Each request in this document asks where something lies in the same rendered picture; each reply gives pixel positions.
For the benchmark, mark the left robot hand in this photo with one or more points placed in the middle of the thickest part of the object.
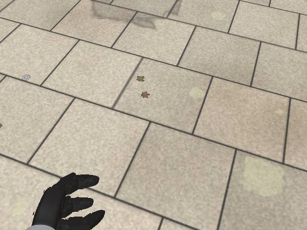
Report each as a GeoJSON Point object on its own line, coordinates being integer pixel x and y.
{"type": "Point", "coordinates": [56, 204]}

